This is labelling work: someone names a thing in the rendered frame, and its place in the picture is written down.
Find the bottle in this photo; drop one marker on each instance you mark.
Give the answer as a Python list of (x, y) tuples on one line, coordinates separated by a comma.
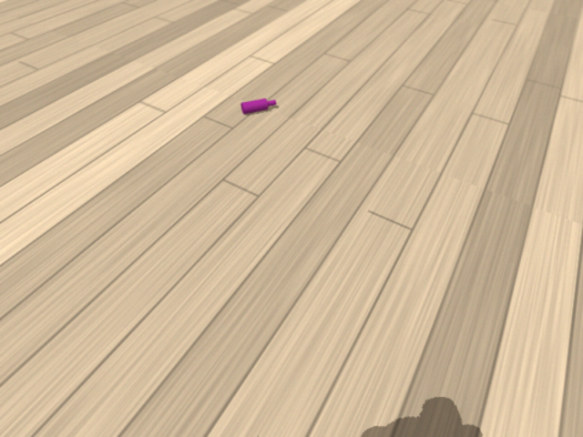
[(256, 105)]

